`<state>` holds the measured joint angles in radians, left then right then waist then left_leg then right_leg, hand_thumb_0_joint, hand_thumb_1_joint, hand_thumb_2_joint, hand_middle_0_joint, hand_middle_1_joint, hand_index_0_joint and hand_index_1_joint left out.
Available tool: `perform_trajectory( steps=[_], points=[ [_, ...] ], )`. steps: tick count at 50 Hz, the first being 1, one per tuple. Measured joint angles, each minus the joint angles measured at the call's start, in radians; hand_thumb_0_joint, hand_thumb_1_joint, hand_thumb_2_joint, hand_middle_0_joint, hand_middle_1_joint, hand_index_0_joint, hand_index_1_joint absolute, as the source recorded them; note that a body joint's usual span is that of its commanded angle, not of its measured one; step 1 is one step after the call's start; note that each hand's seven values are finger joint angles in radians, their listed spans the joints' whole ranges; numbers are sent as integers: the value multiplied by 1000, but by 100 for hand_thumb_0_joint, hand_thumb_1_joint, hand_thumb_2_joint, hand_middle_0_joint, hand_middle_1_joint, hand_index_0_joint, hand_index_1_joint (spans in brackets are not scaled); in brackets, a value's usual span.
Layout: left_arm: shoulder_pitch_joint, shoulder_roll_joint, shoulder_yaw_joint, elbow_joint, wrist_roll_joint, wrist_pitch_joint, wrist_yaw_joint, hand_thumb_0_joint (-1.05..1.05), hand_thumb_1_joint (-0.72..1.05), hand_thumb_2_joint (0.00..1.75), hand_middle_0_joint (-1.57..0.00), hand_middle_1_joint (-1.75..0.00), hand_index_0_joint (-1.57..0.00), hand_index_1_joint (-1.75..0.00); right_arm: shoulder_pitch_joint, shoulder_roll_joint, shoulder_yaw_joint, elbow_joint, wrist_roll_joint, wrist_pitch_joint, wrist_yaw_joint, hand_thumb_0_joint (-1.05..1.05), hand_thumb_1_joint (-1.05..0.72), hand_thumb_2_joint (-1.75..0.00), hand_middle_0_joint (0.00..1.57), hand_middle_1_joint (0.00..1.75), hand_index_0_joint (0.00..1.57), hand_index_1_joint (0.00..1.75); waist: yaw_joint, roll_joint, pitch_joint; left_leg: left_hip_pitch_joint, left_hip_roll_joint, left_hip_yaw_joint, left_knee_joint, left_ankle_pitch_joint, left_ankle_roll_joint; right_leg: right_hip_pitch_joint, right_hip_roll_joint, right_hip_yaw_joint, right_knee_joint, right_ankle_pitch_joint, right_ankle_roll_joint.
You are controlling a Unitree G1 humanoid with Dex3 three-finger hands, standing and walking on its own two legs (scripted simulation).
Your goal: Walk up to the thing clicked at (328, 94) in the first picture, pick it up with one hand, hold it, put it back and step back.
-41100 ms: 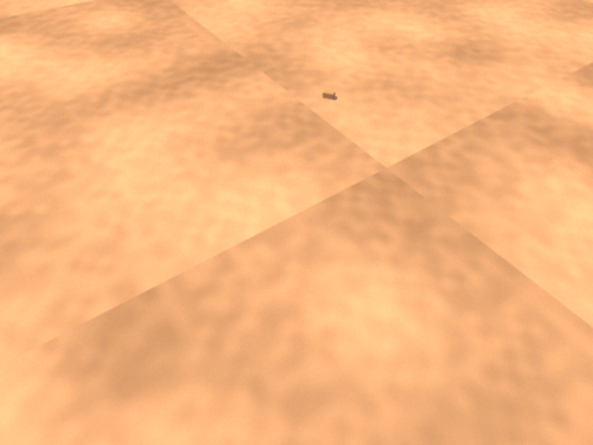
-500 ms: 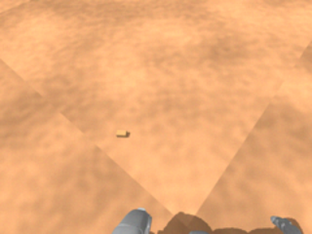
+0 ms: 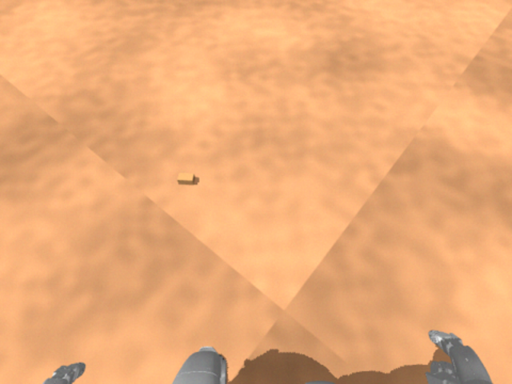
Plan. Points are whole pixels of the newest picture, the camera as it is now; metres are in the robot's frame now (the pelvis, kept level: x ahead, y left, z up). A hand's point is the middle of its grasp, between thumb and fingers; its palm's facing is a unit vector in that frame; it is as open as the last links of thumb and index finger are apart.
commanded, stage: step back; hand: left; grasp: from above
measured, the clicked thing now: (186, 178) +0.97 +0.36 -0.73
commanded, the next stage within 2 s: stand in 1.18 s
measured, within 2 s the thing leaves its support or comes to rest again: neither
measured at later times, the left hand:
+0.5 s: hand out of the picture -0.06 +0.28 -0.13, palm faces +0.11 -0.91 -0.40, open 7.4 cm
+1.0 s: hand out of the picture -0.01 +0.29 -0.14, palm faces +0.11 -0.93 -0.36, open 7.3 cm
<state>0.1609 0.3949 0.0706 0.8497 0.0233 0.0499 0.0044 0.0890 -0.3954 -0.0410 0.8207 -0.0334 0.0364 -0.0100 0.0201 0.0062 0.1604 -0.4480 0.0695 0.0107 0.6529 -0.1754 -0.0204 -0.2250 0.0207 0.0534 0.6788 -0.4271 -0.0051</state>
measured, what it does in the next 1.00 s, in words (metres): steps on the spot: left foot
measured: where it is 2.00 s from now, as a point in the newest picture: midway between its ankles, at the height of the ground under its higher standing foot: outside the picture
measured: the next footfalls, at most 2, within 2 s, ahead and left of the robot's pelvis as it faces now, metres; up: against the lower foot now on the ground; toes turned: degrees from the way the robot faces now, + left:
left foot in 0.32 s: -0.01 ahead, +0.14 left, +0.00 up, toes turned +7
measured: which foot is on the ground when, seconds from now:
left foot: down 0.00-0.02, up 0.04-0.30, down 0.32-1.00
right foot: down 0.00-1.00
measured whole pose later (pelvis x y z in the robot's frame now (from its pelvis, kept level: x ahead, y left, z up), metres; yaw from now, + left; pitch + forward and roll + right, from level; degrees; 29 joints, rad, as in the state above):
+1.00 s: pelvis -0.04 +0.01 +0.02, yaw +6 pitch -2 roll +0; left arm 0.16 0.39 0.03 1.04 0.01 -0.03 0.00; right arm 0.12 -0.33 -0.04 1.04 -0.02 -0.01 0.01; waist 0.02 -0.02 0.07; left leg -0.25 0.02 0.01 0.57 -0.30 0.00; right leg -0.20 -0.01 0.01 0.55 -0.32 0.02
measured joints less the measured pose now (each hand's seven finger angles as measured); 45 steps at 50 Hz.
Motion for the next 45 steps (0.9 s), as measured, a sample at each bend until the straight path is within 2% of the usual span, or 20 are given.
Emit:
perform_trajectory(
  steps=[1,2,4,6,8,11,15,16,18,20,22,26,29,32,35,38,40,41,42,45],
  points=[
    [2,-15,1,17,6,-5,1,0,90,90,-20,-30,-21,-30,-12,-13,-4,4,4,6,0,0,-90,-90,21,30,21,30,-7,37,9,-18,15,-29,27,-11,8,4,24,-18,-12,12,-4],
    [10,-24,-2,26,12,-5,-3,0,90,90,-20,-30,-21,-30,-14,-17,-10,11,7,12,-4,0,-90,-90,21,30,21,30,-11,52,7,-38,-4,-69,67,-97,13,-9,30,-29,2,17,-8],
    [36,-28,-8,33,18,-4,-9,0,90,90,-20,-30,-21,-30,2,-11,-17,27,13,24,-11,0,-90,-90,21,30,21,30,7,29,-14,-78,-87,-117,226,-254,11,-40,5,-15,24,28,-18],
    [54,-35,-12,43,21,-7,-3,0,90,90,-21,-30,-21,-30,27,-15,-17,40,19,24,-10,0,-90,-90,21,29,21,30,13,19,-29,-95,-148,-144,370,-277,11,-49,-17,-12,6,56,-18],
    [62,-38,-10,47,24,-13,0,0,90,90,-21,-30,-21,-30,56,-21,-17,53,19,17,-8,0,-90,-90,21,29,21,30,11,20,-40,-80,-168,-142,441,-271,6,-57,-31,-22,-11,79,-18],
    [62,-32,-4,40,28,-31,2,1,90,90,-21,-30,-21,-30,101,-25,-19,81,11,14,0,0,-90,-90,20,29,21,30,10,28,-52,-5,-150,-121,398,-278,-4,-70,-40,-52,-17,97,-20],
    [54,-10,3,33,29,-46,-3,0,90,90,-21,-30,-21,-30,142,-15,-21,136,-1,11,19,1,-90,-90,20,29,21,30,9,22,-70,146,-99,-69,125,-341,2,-92,-59,-96,4,97,-22],
    [51,-2,3,35,27,-44,-4,0,90,90,-21,-30,-21,-30,148,-9,-23,148,-1,5,22,1,-90,-90,20,29,21,30,6,14,-74,189,-94,-56,29,-306,12,-99,-69,-103,15,95,-16],
    [50,14,5,50,22,-36,-3,0,90,90,-21,-30,-21,-30,143,15,-27,171,-6,-10,25,1,-90,-90,20,29,21,30,14,-32,-61,229,-121,-29,-50,-157,22,-103,-94,-71,44,70,-12],
    [62,13,2,83,13,-29,-6,0,90,90,-20,-30,-21,-30,153,26,-21,172,-9,-24,32,1,-90,-90,21,29,21,30,0,-31,-88,224,-115,-31,-58,-149,42,-121,-66,-48,88,-26,-12],
    [70,18,0,107,5,-29,-13,0,90,90,-20,-30,-21,-30,154,39,-12,173,-11,-36,32,1,-90,-90,21,30,21,30,-9,-33,-99,234,-104,-32,-81,-137,47,-128,-47,-38,124,-36,-13],
    [82,17,1,137,0,-49,-24,1,90,90,-20,-30,-21,-30,139,51,-3,170,-12,-41,37,1,-90,-90,21,30,21,30,-14,-30,-110,237,-80,-28,-87,-131,28,-68,-37,-55,-7,8,-14],
    [79,-7,1,153,12,-66,-18,1,90,90,-20,-30,-21,-30,124,41,-5,167,-4,-24,34,1,-90,-90,21,30,21,30,-13,15,-107,212,-49,-57,-5,-209,24,-28,0,-80,-91,155,-19],
    [79,-26,-4,150,20,-81,-17,0,90,90,-20,-30,-21,-30,118,35,-12,173,-1,-18,29,1,-90,-90,21,30,21,30,2,20,-115,144,-85,-94,143,-301,31,-31,-3,-87,-94,141,-38],
    [72,-46,-9,145,20,-92,-14,0,90,90,-20,-30,-21,-30,117,15,-20,177,2,-30,31,1,-90,-90,21,30,21,30,12,31,-103,101,-86,-94,183,-285,30,-14,-15,-97,-126,152,-31],
    [67,-45,-14,144,18,-93,-16,0,90,90,-21,-30,-21,-30,116,4,-24,184,0,-39,33,0,-90,-90,21,29,21,30,16,26,-96,109,-63,-64,84,-274,22,-8,-32,-102,-127,145,-12],
    [60,-36,-19,144,14,-85,-17,0,90,90,-21,-30,-21,-30,112,3,-29,191,-1,-44,32,0,-90,-90,20,29,21,30,12,17,-90,142,-55,-43,-28,-202,18,-14,-46,-105,-99,122,1],
    [55,-29,-22,145,12,-79,-15,0,90,90,-21,-30,-21,-30,105,7,-31,197,-4,-47,29,0,-90,-90,20,29,21,30,12,3,-82,158,-64,-33,-64,-109,15,-18,-58,-98,-75,106,9],
    [52,-23,-24,147,7,-72,-13,0,90,90,-21,-30,-21,-30,96,14,-31,203,-7,-49,25,0,-90,-90,20,29,21,30,13,-14,-77,169,-74,-20,-75,-72,15,-23,-70,-85,-55,93,13],
    [37,-12,-31,166,-9,-58,-8,0,90,90,-20,-30,-21,-30,77,35,-18,209,-4,-53,23,0,-90,-90,20,29,21,30,8,-30,-84,174,-74,-3,-68,-101,25,-25,-55,-54,-43,33,-8]
  ],
)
